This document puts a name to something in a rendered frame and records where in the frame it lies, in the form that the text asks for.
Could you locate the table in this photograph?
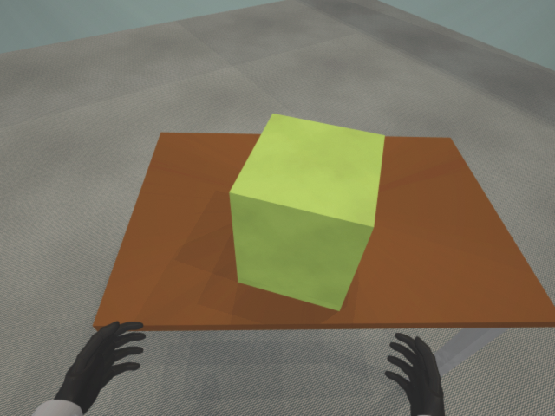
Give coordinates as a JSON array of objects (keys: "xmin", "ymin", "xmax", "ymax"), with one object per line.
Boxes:
[{"xmin": 93, "ymin": 133, "xmax": 555, "ymax": 381}]

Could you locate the left robot hand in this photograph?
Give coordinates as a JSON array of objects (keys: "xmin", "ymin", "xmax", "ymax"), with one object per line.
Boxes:
[{"xmin": 54, "ymin": 321, "xmax": 146, "ymax": 414}]

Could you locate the carton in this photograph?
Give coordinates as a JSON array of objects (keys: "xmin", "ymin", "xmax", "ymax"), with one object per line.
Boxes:
[{"xmin": 229, "ymin": 114, "xmax": 385, "ymax": 311}]

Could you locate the right robot hand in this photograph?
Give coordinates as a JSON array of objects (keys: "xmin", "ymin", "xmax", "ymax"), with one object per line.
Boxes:
[{"xmin": 385, "ymin": 333, "xmax": 445, "ymax": 416}]

